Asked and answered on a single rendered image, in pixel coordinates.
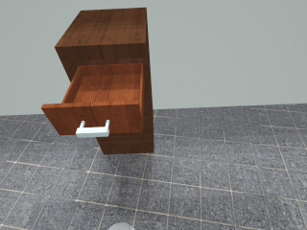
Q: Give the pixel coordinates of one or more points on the handle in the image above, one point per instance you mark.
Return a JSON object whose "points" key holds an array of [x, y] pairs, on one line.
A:
{"points": [[98, 131]]}

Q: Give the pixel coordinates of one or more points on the drawer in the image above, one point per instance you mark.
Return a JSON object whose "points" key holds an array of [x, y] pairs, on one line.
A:
{"points": [[97, 93]]}

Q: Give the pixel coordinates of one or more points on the cabinet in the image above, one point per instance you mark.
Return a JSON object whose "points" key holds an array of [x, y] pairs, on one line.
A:
{"points": [[113, 36]]}

